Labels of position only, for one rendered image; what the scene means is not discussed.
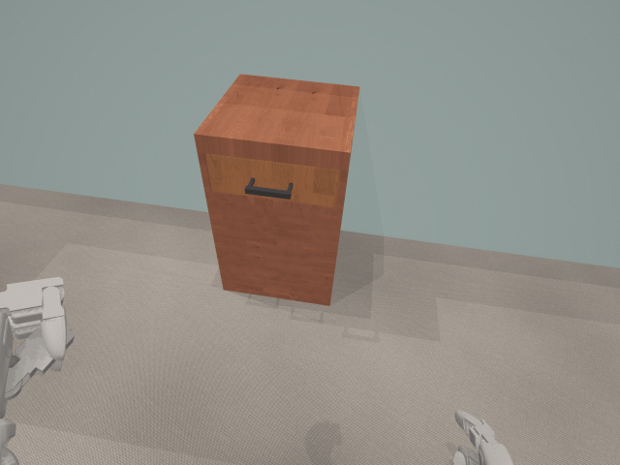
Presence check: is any robot left hand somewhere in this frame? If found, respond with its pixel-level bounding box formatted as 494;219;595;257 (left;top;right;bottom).
0;277;75;419

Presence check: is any cabinet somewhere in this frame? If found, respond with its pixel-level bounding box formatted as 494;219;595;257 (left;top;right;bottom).
194;74;359;306

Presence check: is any robot right hand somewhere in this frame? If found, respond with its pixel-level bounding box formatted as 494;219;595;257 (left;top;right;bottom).
452;410;514;465

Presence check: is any left robot forearm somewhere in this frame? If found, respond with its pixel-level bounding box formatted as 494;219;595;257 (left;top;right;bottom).
0;418;19;465

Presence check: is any handle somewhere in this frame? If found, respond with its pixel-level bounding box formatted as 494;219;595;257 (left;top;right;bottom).
245;178;293;200

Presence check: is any drawer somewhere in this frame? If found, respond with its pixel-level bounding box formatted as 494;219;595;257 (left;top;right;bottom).
206;153;341;207

